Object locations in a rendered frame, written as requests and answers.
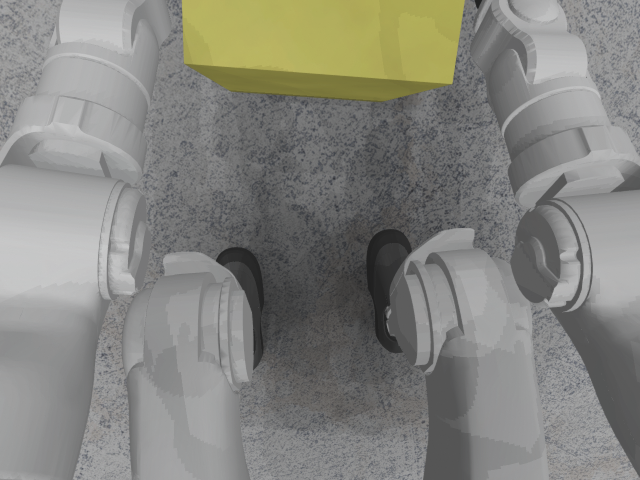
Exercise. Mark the right robot foot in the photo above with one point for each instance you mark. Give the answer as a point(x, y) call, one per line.
point(386, 252)

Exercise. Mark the robot right forearm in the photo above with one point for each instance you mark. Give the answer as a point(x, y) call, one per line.
point(558, 135)

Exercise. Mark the robot left forearm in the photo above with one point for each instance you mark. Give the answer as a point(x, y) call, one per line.
point(98, 76)

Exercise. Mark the left robot upper arm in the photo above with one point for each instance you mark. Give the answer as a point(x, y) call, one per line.
point(69, 244)

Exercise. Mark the right robot upper arm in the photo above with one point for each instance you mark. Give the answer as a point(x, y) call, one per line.
point(579, 256)

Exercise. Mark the robot right shin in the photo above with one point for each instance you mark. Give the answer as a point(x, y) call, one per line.
point(448, 240)

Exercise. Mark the carton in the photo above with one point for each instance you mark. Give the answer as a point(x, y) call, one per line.
point(363, 50)

